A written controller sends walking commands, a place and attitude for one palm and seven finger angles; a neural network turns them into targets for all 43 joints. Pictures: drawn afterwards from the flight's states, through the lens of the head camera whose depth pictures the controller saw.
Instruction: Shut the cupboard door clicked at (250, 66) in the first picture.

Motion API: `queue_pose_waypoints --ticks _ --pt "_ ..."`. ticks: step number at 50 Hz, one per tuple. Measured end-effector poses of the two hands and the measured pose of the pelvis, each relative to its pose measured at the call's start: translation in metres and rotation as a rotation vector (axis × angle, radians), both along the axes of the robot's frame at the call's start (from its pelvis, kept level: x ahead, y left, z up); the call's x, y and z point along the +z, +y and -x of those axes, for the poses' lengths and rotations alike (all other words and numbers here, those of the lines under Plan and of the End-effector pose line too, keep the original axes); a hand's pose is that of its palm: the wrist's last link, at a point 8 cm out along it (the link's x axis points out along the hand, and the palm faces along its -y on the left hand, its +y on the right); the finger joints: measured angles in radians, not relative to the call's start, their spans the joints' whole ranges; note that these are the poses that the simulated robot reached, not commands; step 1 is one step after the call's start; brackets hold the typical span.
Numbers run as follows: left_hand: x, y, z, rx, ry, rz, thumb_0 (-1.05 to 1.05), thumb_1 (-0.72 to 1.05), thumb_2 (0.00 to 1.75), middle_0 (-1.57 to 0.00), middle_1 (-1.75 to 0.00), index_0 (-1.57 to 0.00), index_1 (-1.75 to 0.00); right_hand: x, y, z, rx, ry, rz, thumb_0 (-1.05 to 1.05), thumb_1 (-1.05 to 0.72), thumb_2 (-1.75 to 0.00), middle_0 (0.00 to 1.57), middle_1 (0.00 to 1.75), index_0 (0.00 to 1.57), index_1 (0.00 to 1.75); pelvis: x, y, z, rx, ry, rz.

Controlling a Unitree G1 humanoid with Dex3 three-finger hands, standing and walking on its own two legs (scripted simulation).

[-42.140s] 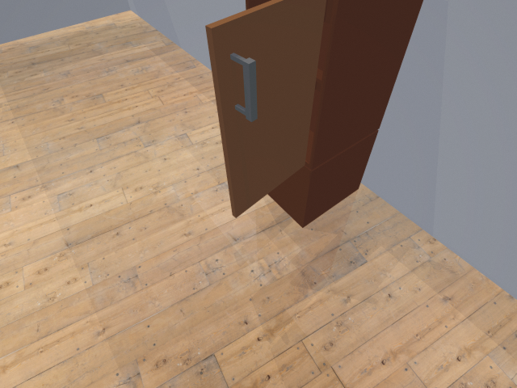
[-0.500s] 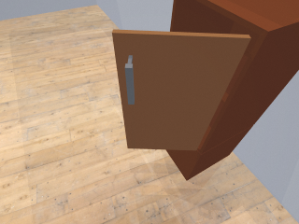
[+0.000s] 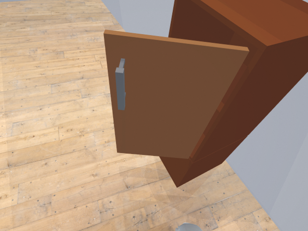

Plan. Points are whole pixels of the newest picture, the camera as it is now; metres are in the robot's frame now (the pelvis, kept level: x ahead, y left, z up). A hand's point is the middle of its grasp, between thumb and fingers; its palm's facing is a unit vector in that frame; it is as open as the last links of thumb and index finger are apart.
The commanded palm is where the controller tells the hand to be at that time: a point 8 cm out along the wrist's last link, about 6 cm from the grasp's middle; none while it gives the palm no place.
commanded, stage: shuffle to correct the standing spot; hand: left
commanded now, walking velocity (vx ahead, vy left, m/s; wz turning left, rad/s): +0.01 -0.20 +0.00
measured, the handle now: (121, 85) +0.45 +0.14 +0.11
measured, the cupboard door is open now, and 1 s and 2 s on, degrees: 60 60 60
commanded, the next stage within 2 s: come to a stop and stand still in 0.02 s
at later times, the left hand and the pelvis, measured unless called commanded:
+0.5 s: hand out of the picture +0.04 +0.10 -0.19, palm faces +0.07 -0.98 -0.19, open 7.3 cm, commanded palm none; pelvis +0.01 -0.08 -0.01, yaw +1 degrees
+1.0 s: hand out of the picture +0.01 +0.18 -0.17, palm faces +0.01 -0.96 -0.28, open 7.4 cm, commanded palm none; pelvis +0.00 -0.01 -0.01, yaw -2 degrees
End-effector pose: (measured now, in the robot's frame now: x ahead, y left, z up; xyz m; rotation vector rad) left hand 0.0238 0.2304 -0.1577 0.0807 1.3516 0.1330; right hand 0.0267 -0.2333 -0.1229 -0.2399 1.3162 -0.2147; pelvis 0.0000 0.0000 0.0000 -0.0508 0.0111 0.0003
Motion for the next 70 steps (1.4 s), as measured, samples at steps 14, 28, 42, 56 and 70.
queue_pose_waypoints --ticks 14,28,42,56,70 --pt "0.014 -0.076 -0.043 -0.071 -0.094 -0.092 0.0 0.91 0.9 -0.19 -0.3 -0.2 -0.3 -0.034 -0.097 0.014 -0.058 0.079 -0.054 0.01 -0.91 -0.9 0.2 0.3 0.2 0.3 -0.013 -0.078 -0.01 0.008 0.019 -0.033" --pt "-0.011 -0.07 0.006 0.039 -0.011 -0.05 0.01 0.92 0.9 -0.2 -0.3 -0.2 -0.3 -0.016 -0.062 -0.059 0.061 -0.099 -0.067 0.01 -0.91 -0.9 0.19 0.3 0.2 0.3 -0.015 -0.073 -0.005 0.023 -0.017 -0.049" --pt "0.009 -0.01 0.031 -0.019 0.045 -0.124 0.01 0.91 0.9 -0.2 -0.3 -0.2 -0.3 -0.022 -0.02 -0.045 0.032 -0.196 -0.092 0.0 -0.93 -0.9 0.2 0.3 0.2 0.3 -0.014 -0.022 0.001 -0.006 -0.023 -0.024" --pt "0.022 -0.014 0.012 -0.067 0.033 -0.131 0.01 0.91 0.9 -0.19 -0.3 -0.2 -0.3 -0.041 0.0 0.022 -0.058 0.008 -0.147 0.01 -0.92 -0.9 0.2 0.3 0.2 0.3 -0.008 -0.009 -0.002 -0.036 -0.005 -0.056" --pt "0.014 -0.02 0.002 -0.053 0.052 -0.09 0.01 0.93 0.9 -0.2 -0.3 -0.2 -0.3 -0.034 0.01 0.052 -0.074 0.129 -0.128 0.01 -0.92 -0.9 0.2 0.3 0.2 0.3 -0.005 -0.008 -0.013 -0.027 -0.018 -0.06"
